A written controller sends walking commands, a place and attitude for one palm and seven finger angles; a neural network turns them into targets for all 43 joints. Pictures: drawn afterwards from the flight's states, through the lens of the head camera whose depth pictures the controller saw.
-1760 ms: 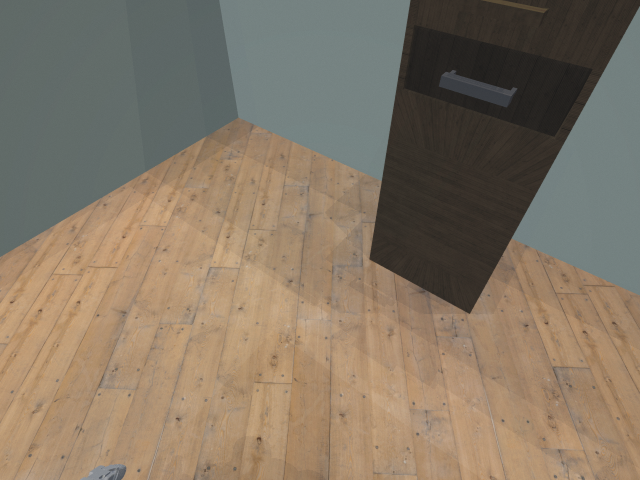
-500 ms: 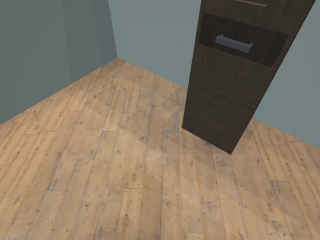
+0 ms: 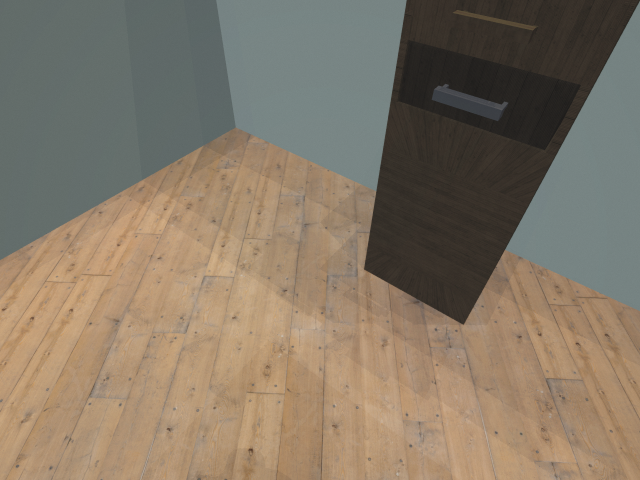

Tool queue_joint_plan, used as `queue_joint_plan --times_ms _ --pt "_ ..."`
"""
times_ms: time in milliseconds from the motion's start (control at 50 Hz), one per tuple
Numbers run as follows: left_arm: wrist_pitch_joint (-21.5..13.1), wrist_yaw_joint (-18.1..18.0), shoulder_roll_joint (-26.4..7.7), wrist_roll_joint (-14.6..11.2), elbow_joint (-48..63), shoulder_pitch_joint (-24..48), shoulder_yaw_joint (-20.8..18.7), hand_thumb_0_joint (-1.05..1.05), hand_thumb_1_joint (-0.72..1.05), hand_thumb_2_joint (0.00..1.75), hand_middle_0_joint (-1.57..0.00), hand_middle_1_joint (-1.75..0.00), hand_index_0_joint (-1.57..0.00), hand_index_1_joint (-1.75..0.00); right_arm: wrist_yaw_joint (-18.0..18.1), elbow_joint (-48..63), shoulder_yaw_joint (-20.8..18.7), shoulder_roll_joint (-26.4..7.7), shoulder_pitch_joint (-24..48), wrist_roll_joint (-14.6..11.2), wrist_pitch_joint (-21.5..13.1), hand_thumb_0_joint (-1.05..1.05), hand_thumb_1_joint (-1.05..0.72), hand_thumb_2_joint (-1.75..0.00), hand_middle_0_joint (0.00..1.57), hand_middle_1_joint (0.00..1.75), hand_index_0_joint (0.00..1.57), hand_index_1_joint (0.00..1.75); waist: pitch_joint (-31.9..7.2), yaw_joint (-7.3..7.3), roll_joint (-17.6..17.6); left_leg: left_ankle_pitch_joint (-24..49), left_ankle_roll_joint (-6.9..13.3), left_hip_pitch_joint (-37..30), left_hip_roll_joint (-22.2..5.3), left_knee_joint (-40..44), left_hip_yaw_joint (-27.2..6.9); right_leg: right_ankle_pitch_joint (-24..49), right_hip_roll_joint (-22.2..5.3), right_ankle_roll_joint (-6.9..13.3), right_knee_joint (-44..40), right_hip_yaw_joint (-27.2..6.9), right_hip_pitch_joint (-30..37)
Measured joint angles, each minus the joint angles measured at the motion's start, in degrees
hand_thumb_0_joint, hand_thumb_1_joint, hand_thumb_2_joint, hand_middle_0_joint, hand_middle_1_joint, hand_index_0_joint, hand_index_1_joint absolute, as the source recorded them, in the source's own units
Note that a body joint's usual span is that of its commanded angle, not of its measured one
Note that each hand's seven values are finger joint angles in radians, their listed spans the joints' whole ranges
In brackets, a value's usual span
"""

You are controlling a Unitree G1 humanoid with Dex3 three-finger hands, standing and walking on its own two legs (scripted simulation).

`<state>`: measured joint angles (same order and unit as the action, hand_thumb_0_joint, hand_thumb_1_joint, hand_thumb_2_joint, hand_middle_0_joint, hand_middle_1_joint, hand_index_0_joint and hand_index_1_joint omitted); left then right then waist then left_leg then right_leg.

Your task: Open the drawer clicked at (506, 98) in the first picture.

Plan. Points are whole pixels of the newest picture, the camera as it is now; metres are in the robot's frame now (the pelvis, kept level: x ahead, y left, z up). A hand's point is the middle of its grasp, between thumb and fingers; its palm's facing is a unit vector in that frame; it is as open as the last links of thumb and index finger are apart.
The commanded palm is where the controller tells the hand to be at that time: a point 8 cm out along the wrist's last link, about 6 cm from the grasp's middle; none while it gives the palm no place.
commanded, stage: walk to a spot facing it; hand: left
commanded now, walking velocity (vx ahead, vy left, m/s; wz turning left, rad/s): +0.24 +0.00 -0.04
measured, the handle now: (470, 99) +0.93 -0.30 +0.05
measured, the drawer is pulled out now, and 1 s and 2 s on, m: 0.00 0.00 0.00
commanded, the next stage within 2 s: turn to face it in 0.02 s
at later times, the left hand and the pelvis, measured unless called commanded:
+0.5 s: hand (214, 462) +0.19 +0.17 -0.18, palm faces -0.09 -0.96 -0.25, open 7.3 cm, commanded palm none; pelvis +0.10 -0.01 -0.02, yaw -9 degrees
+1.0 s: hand (206, 393) +0.29 +0.21 -0.17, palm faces -0.35 -0.92 -0.20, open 7.4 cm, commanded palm none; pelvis +0.14 +0.05 +0.00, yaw -25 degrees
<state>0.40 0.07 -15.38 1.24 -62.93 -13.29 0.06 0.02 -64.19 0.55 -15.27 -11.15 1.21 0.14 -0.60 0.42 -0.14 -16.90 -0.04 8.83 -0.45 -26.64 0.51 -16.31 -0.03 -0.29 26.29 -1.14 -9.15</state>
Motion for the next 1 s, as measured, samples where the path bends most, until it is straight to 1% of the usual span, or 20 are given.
queue_joint_plan --times_ms 140,160,200,260,300,360,400,420,460,480,520,620,740,760,780,800,840,900,940,1000 --pt "-0.7 0.1 4.3 -0.1 -1.2 -6.4 -0.8 0.01 0.91 0.89 -0.2 -0.3 -0.2 -0.3 0.4 -0.7 -0.1 4.2 -5.5 -0.2 -1.0 0.01 -0.91 -0.9 0.2 0.3 0.2 0.3 0.6 0.07 0.7 -6.8 0.7 0.9 -0.1 -7.1 0.5 -5.6 0.1 -0.4 5.5 -0.5 -0.4" --pt "-0.5 0.0 4.7 -0.2 -1.5 -7.1 -0.9 0.01 0.91 0.89 -0.2 -0.3 -0.2 -0.3 0.6 -0.8 -0.2 4.8 -5.9 -0.3 -1.4 0.01 -0.91 -0.9 0.2 0.3 0.2 0.3 0.9 0.16 1.2 -7.5 0.9 0.4 0.1 -7.3 1.2 -6.5 -0.1 -0.1 7.6 -0.8 -1.1" --pt "0.0 -0.4 5.6 -0.1 -2.3 -7.8 -1.0 0.01 0.91 0.89 -0.2 -0.3 -0.2 -0.3 1.2 -0.8 -0.5 5.9 -6.8 -0.1 -2.4 0.01 -0.91 -0.9 0.2 0.3 0.2 0.3 1.8 0.13 1.6 -8.4 1.4 -1.4 0.1 -6.8 2.7 -8.8 -0.4 0.7 16.0 0.3 -4.2" --pt "1.0 -0.3 6.4 -0.1 -2.4 -6.6 -1.6 0.01 0.91 0.89 -0.2 -0.3 -0.2 -0.3 2.3 -0.3 -0.6 7.2 -8.7 0.2 -3.0 0.0 -0.91 -0.9 0.2 0.3 0.2 0.3 3.8 -0.99 1.3 -8.4 1.4 -4.4 -0.4 -4.3 4.1 -14.1 -0.7 1.3 26.1 3.3 -9.6" --pt "1.4 0.1 6.7 -0.2 -1.1 -4.7 -2.2 0.01 0.91 0.89 -0.2 -0.3 -0.2 -0.3 2.6 -0.4 -0.9 7.7 -9.9 0.3 -2.7 0.0 -0.91 -0.9 0.2 0.3 0.2 0.3 5.2 -1.35 0.7 -8.2 1.0 -6.1 -0.9 -2.6 4.7 -13.3 -1.0 1.4 26.2 5.1 -12.5" --pt "1.1 0.6 6.9 -0.2 1.9 -1.6 -2.9 0.01 0.91 0.89 -0.2 -0.3 -0.2 -0.3 2.7 -1.2 -1.5 7.5 -11.1 0.0 -1.9 0.0 -0.9 -0.9 0.2 0.3 0.2 0.3 6.9 -1.14 -0.9 -9.4 0.0 -7.7 -2.1 -2.5 6.0 -6.2 -1.1 1.7 18.5 7.1 -13.8" --pt "-0.2 0.7 5.9 0.1 4.1 -0.4 -3.3 0.01 0.91 0.89 -0.2 -0.3 -0.2 -0.3 2.6 -1.4 -1.9 7.4 -12.0 -0.6 -1.3 0.0 -0.9 -0.9 0.2 0.3 0.2 0.3 7.4 -0.91 -1.0 -11.6 -0.5 -6.3 -2.8 -8.2 7.0 2.3 -1.1 2.8 10.8 7.8 -11.9" --pt "-1.0 0.4 5.5 0.1 4.9 0.4 -3.6 0.01 0.91 0.89 -0.2 -0.3 -0.2 -0.3 2.4 -1.4 -2.1 7.2 -11.9 -0.9 -0.8 0.01 -0.9 -0.9 0.2 0.3 0.21 0.3 7.6 -0.76 -1.1 -12.7 -0.8 -3.3 -3.4 -15.7 6.9 2.5 -1.0 3.4 11.5 8.0 -12.2" --pt "-1.5 -0.4 5.2 -0.3 6.2 1.9 -3.8 0.01 0.92 0.89 -0.2 -0.3 -0.2 -0.3 2.4 -1.1 -2.8 6.3 -10.1 -1.1 0.5 0.01 -0.9 -0.9 0.2 0.3 0.2 0.3 8.2 -0.57 -2.0 -14.6 -1.1 3.4 -3.4 -30.5 4.4 0.6 0.0 4.1 12.8 8.1 -12.1" --pt "-1.3 -0.7 4.9 -0.4 6.7 2.3 -3.9 0.01 0.92 0.89 -0.2 -0.3 -0.2 -0.3 2.4 -0.6 -3.1 5.9 -8.7 -1.0 1.1 0.01 -0.9 -0.9 0.2 0.3 0.2 0.3 8.2 -0.47 -2.0 -14.3 -1.2 6.4 -3.4 -35.3 3.7 0.5 0.5 4.2 12.2 7.8 -11.7" --pt "-0.5 -1.3 4.4 -0.2 7.3 2.9 -4.1 0.01 0.91 0.89 -0.2 -0.3 -0.2 -0.3 2.3 1.2 -3.4 5.2 -5.7 -0.7 1.6 0.01 -0.91 -0.9 0.2 0.3 0.2 0.3 7.8 -0.46 -1.5 -12.3 -1.7 11.3 -3.7 -38.8 3.3 1.6 1.2 3.9 9.6 6.7 -10.8" --pt "0.8 -0.9 3.3 0.4 7.9 3.5 -4.1 0.01 0.91 0.89 -0.2 -0.3 -0.2 -0.3 1.9 7.3 -3.7 4.0 1.1 -0.3 1.0 0.01 -0.91 -0.9 0.2 0.3 0.2 0.3 5.5 -0.4 0.0 -8.8 -2.7 16.4 -4.2 -29.4 2.7 4.4 1.8 3.3 5.1 2.9 -10.0" --pt "1.8 -0.1 2.5 0.5 9.8 3.3 -4.4 0.01 0.91 0.89 -0.2 -0.3 -0.2 -0.3 1.7 12.2 -3.2 3.7 5.5 -0.7 -0.1 0.0 -0.91 -0.9 0.19 0.3 0.2 0.3 3.6 0.74 1.2 -5.0 -2.8 13.2 -3.1 -15.4 2.4 4.1 2.5 1.3 6.0 -1.5 -10.6" --pt "1.9 -0.1 2.4 0.4 10.2 3.1 -4.4 0.01 0.91 0.89 -0.2 -0.3 -0.2 -0.3 1.7 12.7 -3.1 3.7 5.6 -0.8 -0.3 0.0 -0.91 -0.9 0.19 0.3 0.2 0.3 3.2 0.81 1.4 -3.3 -2.8 11.5 -2.8 -11.7 2.7 3.7 2.7 0.8 6.7 -2.1 -11.0" --pt "2.2 0.0 2.2 0.3 10.6 2.9 -4.5 0.01 0.91 0.89 -0.2 -0.3 -0.2 -0.3 1.7 13.2 -3.0 3.8 5.5 -0.7 -0.6 0.0 -0.91 -0.9 0.19 0.3 0.2 0.3 2.9 0.71 1.7 0.1 -1.8 10.3 -2.6 -8.6 3.0 3.2 2.7 0.3 7.9 -2.7 -11.5" --pt "2.5 0.1 1.9 0.2 10.8 2.9 -4.7 0.01 0.91 0.89 -0.2 -0.3 -0.2 -0.3 1.7 13.5 -2.8 4.1 5.3 -0.5 -0.9 0.0 -0.91 -0.9 0.2 0.3 0.2 0.3 2.9 0.7 2.3 1.7 -0.6 10.2 -2.3 -8.7 3.8 0.0 2.7 0.1 10.4 -3.3 -12.5" --pt "3.1 0.3 1.5 0.4 10.9 2.8 -5.1 0.01 0.91 0.89 -0.2 -0.3 -0.2 -0.3 1.5 14.0 -2.3 4.6 4.3 -0.1 -0.9 0.0 -0.91 -0.9 0.2 0.3 0.2 0.3 2.8 0.66 2.6 1.1 1.0 9.6 -2.8 -8.7 5.2 -7.3 2.9 -0.5 21.0 -2.5 -15.9" --pt "3.0 1.0 0.9 0.7 11.2 2.4 -5.7 0.01 0.91 0.89 -0.2 -0.3 -0.2 -0.3 1.5 13.5 -1.8 5.3 2.4 0.2 -0.5 0.0 -0.91 -0.9 0.2 0.3 0.2 0.3 2.8 0.63 2.7 1.6 1.6 7.6 -3.5 -5.3 6.7 -7.3 2.0 -1.6 35.5 -0.5 -20.0" --pt "3.0 1.1 0.9 0.6 11.3 1.7 -5.9 0.01 0.91 0.89 -0.2 -0.3 -0.2 -0.3 1.6 12.8 -1.7 5.6 1.3 0.3 -0.3 0.0 -0.91 -0.9 0.2 0.3 0.2 0.3 2.8 0.66 2.6 2.5 1.7 6.5 -3.9 -3.0 7.9 -6.1 0.7 -2.3 38.9 0.5 -20.5" --pt "3.4 1.0 1.3 0.5 10.7 0.9 -5.7 0.01 0.91 0.89 -0.2 -0.3 -0.2 -0.3 1.6 11.7 -2.0 5.8 -0.4 0.3 -0.2 0.0 -0.9 -0.9 0.2 0.3 0.2 0.3 3.1 0.18 1.8 3.1 1.9 5.4 -4.6 -1.1 9.4 -6.7 -1.0 -2.9 36.1 1.7 -18.5"
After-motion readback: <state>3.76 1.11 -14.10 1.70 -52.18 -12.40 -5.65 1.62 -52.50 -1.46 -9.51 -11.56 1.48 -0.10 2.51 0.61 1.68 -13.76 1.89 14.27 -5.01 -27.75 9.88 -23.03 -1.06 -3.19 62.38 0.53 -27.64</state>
